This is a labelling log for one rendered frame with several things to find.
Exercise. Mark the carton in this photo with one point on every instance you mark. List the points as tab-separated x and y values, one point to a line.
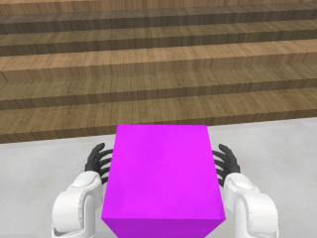
162	183

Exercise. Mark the robot left forearm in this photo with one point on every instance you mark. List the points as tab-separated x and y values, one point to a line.
73	214

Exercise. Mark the robot right hand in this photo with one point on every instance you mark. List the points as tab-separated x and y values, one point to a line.
230	165

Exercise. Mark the robot right forearm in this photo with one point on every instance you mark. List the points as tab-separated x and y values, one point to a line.
255	214

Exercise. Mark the robot left hand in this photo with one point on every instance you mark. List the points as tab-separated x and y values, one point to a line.
94	164

